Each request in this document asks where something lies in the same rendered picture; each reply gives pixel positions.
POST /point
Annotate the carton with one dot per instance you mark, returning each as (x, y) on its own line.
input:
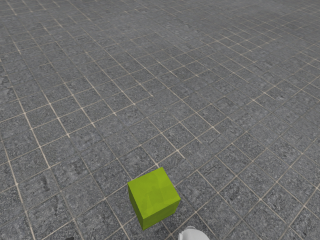
(153, 197)

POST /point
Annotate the right robot thigh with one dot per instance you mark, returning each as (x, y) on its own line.
(192, 234)

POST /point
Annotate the right robot shin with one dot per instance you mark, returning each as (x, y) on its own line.
(190, 227)

